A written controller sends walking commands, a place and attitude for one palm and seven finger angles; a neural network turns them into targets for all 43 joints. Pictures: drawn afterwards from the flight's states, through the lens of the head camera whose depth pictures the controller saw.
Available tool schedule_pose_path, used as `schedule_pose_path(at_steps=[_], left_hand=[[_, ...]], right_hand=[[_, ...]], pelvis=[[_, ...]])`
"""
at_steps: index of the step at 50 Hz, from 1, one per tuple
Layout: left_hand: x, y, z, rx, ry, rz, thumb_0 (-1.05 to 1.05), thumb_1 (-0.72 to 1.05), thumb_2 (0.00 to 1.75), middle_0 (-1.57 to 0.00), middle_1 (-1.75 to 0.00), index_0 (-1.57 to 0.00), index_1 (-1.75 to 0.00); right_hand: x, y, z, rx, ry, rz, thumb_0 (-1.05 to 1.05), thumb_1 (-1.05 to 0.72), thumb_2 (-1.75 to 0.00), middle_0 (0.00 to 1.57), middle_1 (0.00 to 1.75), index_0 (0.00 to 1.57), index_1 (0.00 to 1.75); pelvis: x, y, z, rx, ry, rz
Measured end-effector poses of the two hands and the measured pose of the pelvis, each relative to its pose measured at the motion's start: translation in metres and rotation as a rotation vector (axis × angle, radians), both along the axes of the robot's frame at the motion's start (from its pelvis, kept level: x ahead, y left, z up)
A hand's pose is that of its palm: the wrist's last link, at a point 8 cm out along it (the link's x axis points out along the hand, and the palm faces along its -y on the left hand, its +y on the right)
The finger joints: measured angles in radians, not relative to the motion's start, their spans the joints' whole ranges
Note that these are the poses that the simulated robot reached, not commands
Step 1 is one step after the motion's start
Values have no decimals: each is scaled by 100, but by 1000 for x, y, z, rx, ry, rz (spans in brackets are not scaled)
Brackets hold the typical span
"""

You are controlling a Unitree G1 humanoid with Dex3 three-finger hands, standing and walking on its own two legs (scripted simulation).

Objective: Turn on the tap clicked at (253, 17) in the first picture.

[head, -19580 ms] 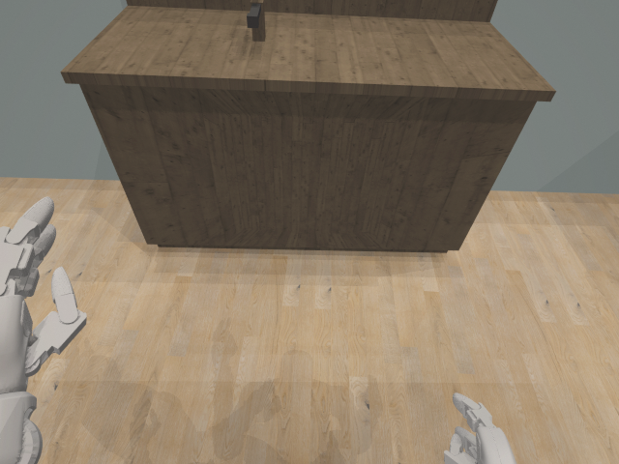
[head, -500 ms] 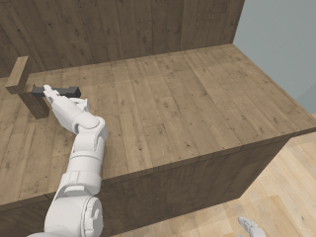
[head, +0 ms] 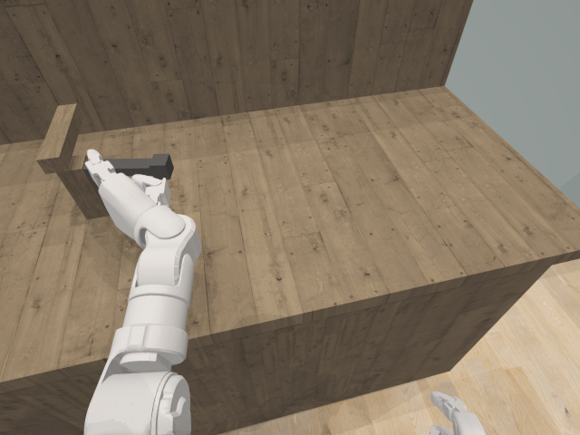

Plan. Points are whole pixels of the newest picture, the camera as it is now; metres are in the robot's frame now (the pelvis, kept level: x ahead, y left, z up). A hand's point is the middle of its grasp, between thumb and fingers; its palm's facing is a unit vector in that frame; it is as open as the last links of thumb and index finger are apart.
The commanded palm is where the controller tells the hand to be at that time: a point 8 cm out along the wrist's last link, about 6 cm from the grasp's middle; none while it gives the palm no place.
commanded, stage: lift the hand up off the lever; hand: left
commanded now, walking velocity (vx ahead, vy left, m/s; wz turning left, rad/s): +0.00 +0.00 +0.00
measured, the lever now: (161, 166) +0.45 +0.24 +0.13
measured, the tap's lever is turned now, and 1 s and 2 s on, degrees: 78 78 78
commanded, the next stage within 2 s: draw the hand back beside the body in 2.00 s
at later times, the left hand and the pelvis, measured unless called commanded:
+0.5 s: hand (180, 177) +0.41 +0.20 +0.15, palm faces +0.80 -0.59 -0.09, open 7.8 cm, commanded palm +0.36 +0.21 +0.16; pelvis +0.00 -0.01 +0.00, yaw +0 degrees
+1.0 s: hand (162, 168) +0.39 +0.21 +0.18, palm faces +0.81 -0.58 -0.03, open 7.8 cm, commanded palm +0.34 +0.22 +0.18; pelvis +0.01 -0.02 +0.00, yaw +0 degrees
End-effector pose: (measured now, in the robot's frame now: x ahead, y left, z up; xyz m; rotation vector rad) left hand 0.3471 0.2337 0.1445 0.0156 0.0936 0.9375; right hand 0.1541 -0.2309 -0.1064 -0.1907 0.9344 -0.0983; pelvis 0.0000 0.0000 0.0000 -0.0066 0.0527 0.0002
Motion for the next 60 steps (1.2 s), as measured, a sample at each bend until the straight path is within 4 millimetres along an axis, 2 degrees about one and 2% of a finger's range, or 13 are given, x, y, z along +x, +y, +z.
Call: schedule_pose_path(at_steps=[4, 9, 15, 21, 31, 38, 43, 53, 60], left_hand=[[1, -9, 7, 6, 0, -35, 1, 90, 90, -14, -15, -15, -15], [5, -18, 6, -29, 38, -46, 1, 90, 90, -13, -15, -15, -15], [7, -21, 11, -16, 37, -22, 1, 90, 90, -14, -15, -15, -15], [9, -22, 12, -5, 57, -8, 1, 90, 90, -14, -15, -15, -15], [13, -24, 13, -24, 52, 19, 1, 90, 90, -14, -15, -15, -15], [13, -22, 14, -41, 50, 19, 1, 90, 90, -14, -15, -15, -15], [5, -22, 16, -33, 36, 11, 1, 90, 90, -15, -15, -15, -15], [-13, -9, 46, 0, -34, -5, 1, 90, 90, -15, -15, -15, -15], [-19, -7, 46, -18, 0, -36, 1, 90, 90, -15, -15, -15, -15]], right_hand=[[10, 11, 1, 13, -22, 31, 1, -91, -90, 20, 30, 20, 30], [20, 23, 4, 33, -41, 52, 1, -91, -90, 20, 30, 20, 30], [24, 25, 6, 46, -49, 64, 1, -91, -90, 20, 30, 21, 30], [20, 16, 2, 40, -25, 63, 1, -91, -90, 20, 30, 21, 30], [14, -10, -2, 13, 3, 22, 1, -91, -90, 20, 30, 20, 30], [18, -24, 2, 1, -17, -8, 1, -91, -90, 20, 30, 20, 30], [24, -28, 7, 3, -50, -10, 1, -91, -90, 20, 30, 20, 30], [37, -15, 17, 19, -105, 25, 1, -91, -90, 20, 30, 20, 30], [41, 0, 23, 35, -136, 44, 1, -91, -90, 20, 30, 20, 30]], pelvis=[[-2, 3, 0, 1, -5, 6], [-3, 4, 1, 3, -3, 5], [-3, 1, 1, 3, -1, -1], [-1, -5, 1, 4, -1, 4], [5, -17, 2, 8, 2, 4], [10, -23, 3, 10, -10, 0], [11, -24, 3, 12, -21, -3], [3, -23, 5, 10, -56, 12], [-4, -18, 7, 8, -68, 14]])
